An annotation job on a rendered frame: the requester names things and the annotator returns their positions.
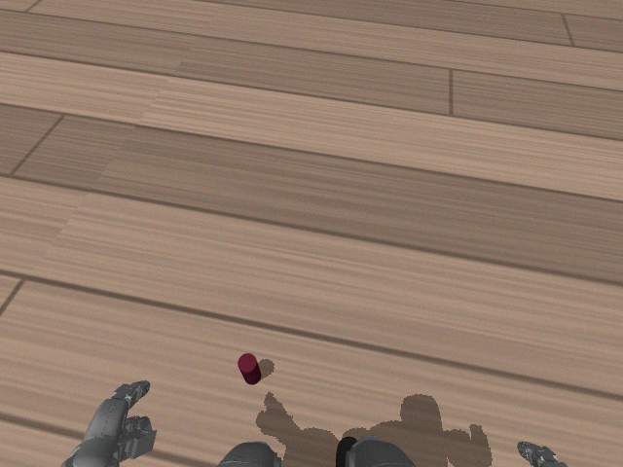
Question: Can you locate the can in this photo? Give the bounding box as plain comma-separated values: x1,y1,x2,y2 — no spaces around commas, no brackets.
238,353,261,385

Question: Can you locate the right robot foot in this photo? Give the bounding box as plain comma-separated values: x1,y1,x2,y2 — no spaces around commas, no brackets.
336,437,357,467

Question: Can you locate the left robot arm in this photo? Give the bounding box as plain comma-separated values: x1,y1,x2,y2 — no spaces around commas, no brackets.
60,438,120,467

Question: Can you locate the left robot hand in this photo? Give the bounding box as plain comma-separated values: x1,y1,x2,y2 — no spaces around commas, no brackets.
83,380,157,463

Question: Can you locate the right robot hand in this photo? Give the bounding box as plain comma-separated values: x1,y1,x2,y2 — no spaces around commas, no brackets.
517,442,568,467

